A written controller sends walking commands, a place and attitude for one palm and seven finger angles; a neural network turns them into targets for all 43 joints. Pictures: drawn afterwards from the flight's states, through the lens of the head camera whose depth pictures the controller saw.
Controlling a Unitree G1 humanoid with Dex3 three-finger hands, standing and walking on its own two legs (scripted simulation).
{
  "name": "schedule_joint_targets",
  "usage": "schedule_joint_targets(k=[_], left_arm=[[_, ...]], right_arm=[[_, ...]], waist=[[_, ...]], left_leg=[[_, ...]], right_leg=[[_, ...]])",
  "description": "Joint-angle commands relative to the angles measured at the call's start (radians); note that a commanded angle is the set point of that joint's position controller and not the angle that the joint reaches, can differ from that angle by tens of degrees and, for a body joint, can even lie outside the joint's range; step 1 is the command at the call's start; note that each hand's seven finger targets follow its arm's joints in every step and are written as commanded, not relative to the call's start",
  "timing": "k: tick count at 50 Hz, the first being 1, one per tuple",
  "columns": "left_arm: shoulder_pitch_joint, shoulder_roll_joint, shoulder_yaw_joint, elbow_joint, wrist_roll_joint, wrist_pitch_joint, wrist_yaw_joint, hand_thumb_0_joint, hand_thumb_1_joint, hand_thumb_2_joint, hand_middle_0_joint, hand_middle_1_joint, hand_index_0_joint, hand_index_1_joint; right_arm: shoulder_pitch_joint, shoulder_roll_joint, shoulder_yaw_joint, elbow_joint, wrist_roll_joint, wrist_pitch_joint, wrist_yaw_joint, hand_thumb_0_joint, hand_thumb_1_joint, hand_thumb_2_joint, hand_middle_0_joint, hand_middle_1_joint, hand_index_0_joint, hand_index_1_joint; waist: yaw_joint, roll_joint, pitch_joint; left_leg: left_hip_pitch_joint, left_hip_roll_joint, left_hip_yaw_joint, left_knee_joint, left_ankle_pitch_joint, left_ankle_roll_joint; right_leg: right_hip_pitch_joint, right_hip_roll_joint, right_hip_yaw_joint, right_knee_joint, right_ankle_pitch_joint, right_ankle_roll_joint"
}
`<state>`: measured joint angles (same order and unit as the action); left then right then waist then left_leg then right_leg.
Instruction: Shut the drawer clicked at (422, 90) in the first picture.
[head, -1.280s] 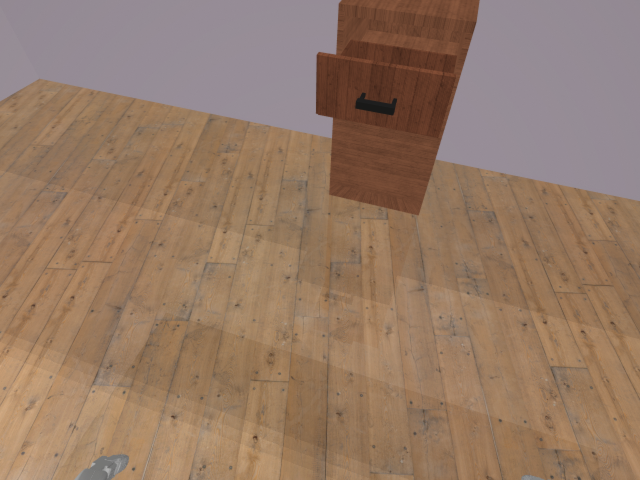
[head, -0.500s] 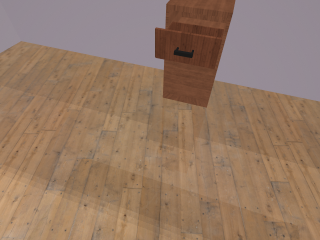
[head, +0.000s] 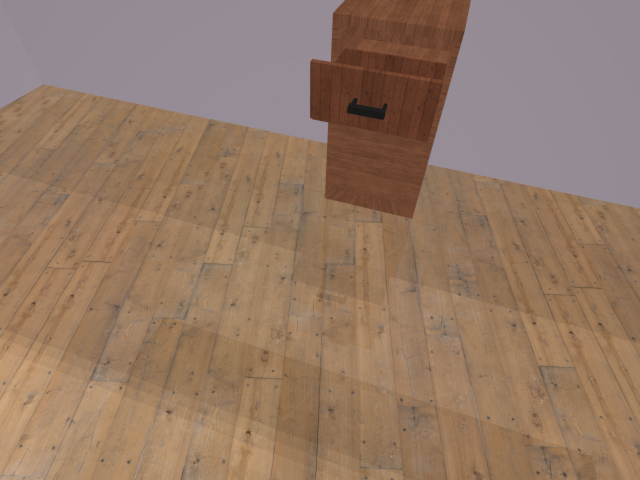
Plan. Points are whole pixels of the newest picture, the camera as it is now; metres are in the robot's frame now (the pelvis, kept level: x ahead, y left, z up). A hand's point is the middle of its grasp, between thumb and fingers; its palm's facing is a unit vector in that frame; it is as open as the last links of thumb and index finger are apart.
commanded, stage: look at it before walking up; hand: left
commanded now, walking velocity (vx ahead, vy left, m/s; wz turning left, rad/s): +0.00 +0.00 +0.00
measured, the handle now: (368, 107) +1.09 -0.08 -0.09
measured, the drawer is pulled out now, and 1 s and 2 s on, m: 0.30 0.30 0.30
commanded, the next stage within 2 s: walk to a spot facing it in 0.16 s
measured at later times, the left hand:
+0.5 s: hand out of the picture +0.04 +0.21 -0.18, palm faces -0.03 -0.97 -0.22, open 7.4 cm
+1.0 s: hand (246, 477) +0.17 +0.12 -0.17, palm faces -0.10 -0.98 -0.14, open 7.4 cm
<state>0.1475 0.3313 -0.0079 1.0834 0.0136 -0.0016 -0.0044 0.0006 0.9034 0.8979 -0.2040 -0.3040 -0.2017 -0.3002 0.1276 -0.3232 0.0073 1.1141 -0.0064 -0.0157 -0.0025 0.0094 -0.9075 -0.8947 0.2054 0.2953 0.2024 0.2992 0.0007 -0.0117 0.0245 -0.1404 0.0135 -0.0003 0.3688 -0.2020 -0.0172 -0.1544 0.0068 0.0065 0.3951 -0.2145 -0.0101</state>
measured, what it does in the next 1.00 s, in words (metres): walks ahead: right foot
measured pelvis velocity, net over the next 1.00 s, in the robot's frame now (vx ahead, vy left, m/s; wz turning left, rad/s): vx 0.20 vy -0.04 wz -0.17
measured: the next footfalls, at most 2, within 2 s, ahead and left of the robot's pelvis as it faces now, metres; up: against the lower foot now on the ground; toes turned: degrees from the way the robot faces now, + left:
right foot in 0.70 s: +0.14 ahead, -0.12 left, +0.00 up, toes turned -12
left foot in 1.16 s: +0.46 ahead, +0.05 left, +0.00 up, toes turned -3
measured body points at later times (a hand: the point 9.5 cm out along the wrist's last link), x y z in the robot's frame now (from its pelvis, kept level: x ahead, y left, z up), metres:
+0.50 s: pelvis +0.03 +0.00 -0.01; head +0.02 +0.01 +0.44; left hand +0.04 +0.26 -0.17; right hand +0.05 -0.26 -0.16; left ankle +0.00 +0.13 -0.75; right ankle +0.00 -0.11 -0.74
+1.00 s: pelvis +0.20 -0.04 +0.00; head +0.22 -0.04 +0.45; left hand +0.17 +0.17 -0.16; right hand +0.23 -0.29 -0.15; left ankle +0.31 +0.08 -0.68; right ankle +0.10 -0.12 -0.75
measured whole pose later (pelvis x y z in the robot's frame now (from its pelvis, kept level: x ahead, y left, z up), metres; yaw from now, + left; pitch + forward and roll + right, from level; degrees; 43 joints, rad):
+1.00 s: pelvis +0.20 -0.04 +0.00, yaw -10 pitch +1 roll +0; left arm 0.43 0.12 0.02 1.11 0.03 -0.08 0.01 0.00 0.91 0.90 -0.20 -0.30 -0.20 -0.30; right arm 0.18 -0.17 -0.06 1.03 -0.02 -0.03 0.02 0.01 -0.91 -0.90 0.20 0.29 0.20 0.30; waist 0.01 0.00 0.02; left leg -0.63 0.13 0.08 0.97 -0.18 -0.02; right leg -0.02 0.04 -0.05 0.32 -0.31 -0.05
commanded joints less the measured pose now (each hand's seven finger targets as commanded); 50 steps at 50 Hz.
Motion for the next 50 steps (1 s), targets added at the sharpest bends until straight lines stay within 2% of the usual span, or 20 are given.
schedule_joint_targets(k=[1,13,15,18,22,24,26,27,28,29,31,33,34,35,36,37,40,43,45,50], left_arm=[[-0.03,0.197,0.043,-0.061,-0.004,-0.022,0.016,0.0,0.9,0.9,-0.2,-0.3,-0.2,-0.3],[-0.014,0.197,0.042,-0.055,-0.005,-0.026,0.018,0.0,0.9,0.9,-0.2,-0.3,-0.2,-0.3],[0.06,0.083,0.02,-0.022,-0.004,-0.006,0.019,0.0,0.9,0.9,-0.2,-0.3,-0.2,-0.3],[0.094,0.092,0.032,-0.026,0.005,0.009,0.004,0.0,0.9,0.9,-0.2,-0.3,-0.2,-0.3],[0.136,0.078,0.05,-0.052,0.007,0.006,-0.007,0.0,0.9,0.9,-0.2,-0.3,-0.2,-0.3],[0.139,0.045,0.053,-0.069,0.006,-0.004,-0.01,0.0,0.9,0.9,-0.2,-0.3,-0.2,-0.3],[0.097,0.0,0.051,-0.102,0.007,-0.018,-0.015,0.0,0.9,0.9,-0.2,-0.3,-0.2,-0.3],[0.04,-0.009,0.051,-0.135,0.007,-0.023,-0.015,0.0,0.9,0.9,-0.2,-0.3,-0.2,-0.3],[0.008,-0.013,0.055,-0.156,0.009,-0.027,-0.015,0.0,0.9,0.9,-0.2,-0.3,-0.2,-0.3],[0.007,-0.022,0.058,-0.159,0.008,-0.032,-0.017,0.0,0.9,0.9,-0.2,-0.3,-0.2,-0.3],[0.056,-0.047,0.061,-0.146,0.004,-0.039,-0.025,0.0,0.9,0.9,-0.2,-0.3,-0.2,-0.3],[0.267,-0.072,0.069,-0.07,0.007,-0.042,-0.03,0.0,0.9,0.9,-0.2,-0.3,-0.2,-0.3],[0.442,-0.002,0.086,-0.014,0.011,-0.051,-0.018,0.0,0.9,0.9,-0.2,-0.3,-0.2,-0.3],[0.562,0.101,0.11,0.022,0.007,-0.064,0.001,0.0,0.9,0.9,-0.2,-0.3,-0.2,-0.3],[0.554,0.108,0.11,0.017,-0.008,-0.064,0.013,0.0,0.9,0.9,-0.2,-0.3,-0.2,-0.3],[0.485,0.077,0.106,0.002,-0.007,-0.062,0.018,0.0,0.9,0.9,-0.2,-0.3,-0.2,-0.3],[0.343,-0.026,0.076,-0.037,0.008,-0.068,0.024,0.0,0.9,0.9,-0.2,-0.3,-0.2,-0.3],[0.33,-0.051,0.068,-0.029,0.01,-0.081,0.024,0.0,0.9,0.9,-0.2,-0.3,-0.2,-0.3],[0.333,-0.061,0.063,-0.02,0.008,-0.088,0.024,0.0,0.9,0.9,-0.2,-0.3,-0.2,-0.3],[0.369,-0.058,0.064,0.002,0.008,-0.095,0.031,0.0,0.9,0.9,-0.2,-0.3,-0.2,-0.3]], right_arm=[[-0.037,-0.195,-0.04,-0.06,-0.002,-0.019,-0.015,0.0,-0.9,-0.9,0.2,0.3,0.2,0.3],[-0.029,-0.193,-0.037,-0.051,-0.001,-0.019,-0.016,0.0,-0.9,-0.9,0.2,0.3,0.2,0.3],[0.04,-0.077,-0.012,-0.023,-0.009,-0.005,-0.011,0.0,-0.9,-0.9,0.2,0.3,0.2,0.3],[0.072,-0.079,-0.023,-0.024,-0.017,0.003,-0.005,0.0,-0.9,-0.9,0.2,0.3,0.2,0.3],[0.119,-0.077,-0.039,-0.047,-0.019,-0.006,-0.004,0.0,-0.9,-0.9,0.2,0.3,0.2,0.3],[0.175,-0.078,-0.047,-0.047,-0.018,-0.019,-0.009,0.0,-0.9,-0.9,0.2,0.3,0.2,0.3],[0.268,-0.113,-0.067,-0.034,-0.016,-0.03,-0.016,0.0,-0.9,-0.9,0.2,0.3,0.2,0.3],[0.303,-0.114,-0.074,-0.032,-0.014,-0.037,-0.017,0.0,-0.9,-0.9,0.2,0.3,0.2,0.3],[0.325,-0.097,-0.075,-0.03,-0.016,-0.045,-0.019,0.0,-0.9,-0.9,0.2,0.3,0.2,0.3],[0.319,-0.082,-0.073,-0.029,-0.017,-0.05,-0.021,0.0,-0.9,-0.9,0.2,0.3,0.2,0.3],[0.268,-0.059,-0.072,-0.039,-0.021,-0.053,-0.022,0.0,-0.9,-0.9,0.2,0.3,0.2,0.3],[0.205,-0.049,-0.066,-0.044,-0.019,-0.05,-0.02,0.0,-0.9,-0.9,0.2,0.3,0.2,0.3],[0.188,-0.015,-0.062,-0.056,-0.004,-0.056,-0.012,0.0,-0.9,-0.9,0.2,0.3,0.2,0.3],[0.153,0.053,-0.047,-0.103,0.002,-0.066,-0.004,0.0,-0.9,-0.9,0.2,0.3,0.2,0.3],[0.122,0.023,-0.055,-0.123,-0.004,-0.065,-0.003,0.0,-0.9,-0.9,0.2,0.3,0.2,0.3],[0.09,0.032,-0.063,-0.115,-0.004,-0.068,-0.003,0.0,-0.9,-0.9,0.2,0.3,0.2,0.3],[0.088,0.086,-0.065,-0.097,-0.019,-0.05,0.005,0.0,-0.9,-0.9,0.2,0.3,0.2,0.3],[0.138,0.121,-0.07,-0.087,-0.019,-0.029,0.014,0.0,-0.9,-0.9,0.2,0.3,0.2,0.3],[0.109,0.117,-0.072,-0.106,-0.016,-0.024,0.021,0.0,-0.9,-0.9,0.2,0.3,0.2,0.3],[-0.037,0.122,-0.063,-0.175,-0.009,-0.037,0.035,0.0,-0.9,-0.9,0.2,0.3,0.2,0.3]], waist=[[0.003,0.017,-0.054],[0.003,0.003,-0.064],[0.004,-0.002,-0.073],[0.009,-0.016,0.046],[0.002,-0.006,0.14],[-0.017,0.054,0.144],[-0.055,0.2,0.116],[-0.074,0.21,0.129],[-0.084,0.202,0.144],[-0.073,0.178,0.142],[-0.028,0.132,0.1],[0.078,0.058,0.009],[0.151,-0.122,-0.072],[0.172,-0.38,-0.073],[0.154,-0.277,-0.073],[0.134,-0.144,0.001],[0.054,-0.012,0.113],[0.004,-0.05,0.09],[-0.002,-0.087,0.098],[0.03,-0.082,0.107]], left_leg=[[0.01,0.106,-0.094,-0.055,0.13,0.039],[0.016,0.106,-0.092,-0.054,0.144,0.035],[0.014,0.094,-0.056,-0.022,-0.012,0.02],[-0.088,0.076,-0.044,-0.008,-0.309,0.032],[-0.144,0.086,-0.05,0.03,-0.391,0.052],[-0.077,0.136,-0.11,-0.003,-0.371,0.084],[0.078,0.283,-0.287,-0.125,-0.341,0.164],[0.133,0.35,-0.332,-0.173,-0.274,0.211],[0.179,0.374,-0.336,-0.17,-0.14,0.235],[0.189,0.382,-0.292,-0.143,-0.012,0.239],[0.121,0.346,-0.161,-0.073,0.131,0.193],[-0.082,0.222,0.037,0.149,0.107,0.105],[-0.236,0.129,0.133,0.404,0.045,0.061],[-0.486,0.014,0.164,0.679,-0.317,0.023],[-0.551,0.045,0.063,0.804,-0.355,0.03],[-0.589,0.086,0.043,0.861,-0.286,0.034],[-0.55,0.132,0.023,0.835,-0.155,0.016],[-0.519,0.125,0.059,0.76,-0.058,-0.006],[-0.537,0.124,0.069,0.706,0.009,-0.014],[-0.523,0.107,0.103,0.468,0.072,-0.002]], right_leg=[[0.004,-0.118,0.111,-0.066,0.128,-0.025],[0.02,-0.123,0.112,-0.074,0.153,-0.025],[0.011,-0.111,0.117,-0.066,-0.036,-0.018],[-0.079,-0.093,0.168,-0.084,-0.349,-0.046],[-0.168,-0.074,0.205,-0.033,-0.418,-0.084],[-0.24,-0.033,0.16,0.085,-0.331,-0.084],[-0.391,0.032,0.01,0.328,-0.226,-0.051],[-0.492,0.001,-0.016,0.43,-0.286,-0.035],[-0.553,-0.033,0.0,0.489,-0.307,-0.029],[-0.557,-0.063,0.005,0.492,-0.304,-0.028],[-0.401,-0.081,-0.018,0.359,-0.28,-0.033],[0.01,-0.011,-0.113,0.133,-0.056,-0.04],[0.226,-0.097,0.048,0.047,-0.104,-0.074],[0.327,-0.354,0.489,-0.133,-0.12,-0.158],[0.336,-0.418,0.599,-0.178,-0.076,-0.218],[0.268,-0.403,0.537,-0.158,-0.092,-0.261],[0.033,-0.331,0.358,-0.179,-0.014,-0.225],[0.005,-0.253,0.191,-0.197,0.125,-0.187],[0.011,-0.23,0.144,-0.215,0.164,-0.177],[0.098,-0.214,0.089,-0.206,0.341,-0.16]])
